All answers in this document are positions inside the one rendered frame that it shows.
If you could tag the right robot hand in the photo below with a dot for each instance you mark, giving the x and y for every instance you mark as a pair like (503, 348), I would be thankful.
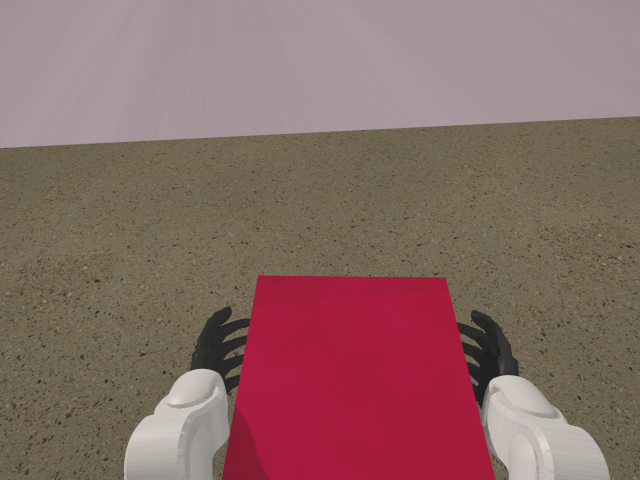
(496, 357)

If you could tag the left robot forearm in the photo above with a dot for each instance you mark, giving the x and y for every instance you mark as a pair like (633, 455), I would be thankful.
(188, 427)

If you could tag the left robot hand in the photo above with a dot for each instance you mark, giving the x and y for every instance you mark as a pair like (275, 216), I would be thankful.
(210, 352)

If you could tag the carton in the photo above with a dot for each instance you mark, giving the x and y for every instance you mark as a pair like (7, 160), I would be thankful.
(355, 378)

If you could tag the right robot forearm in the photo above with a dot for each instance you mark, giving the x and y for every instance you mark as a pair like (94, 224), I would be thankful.
(532, 437)

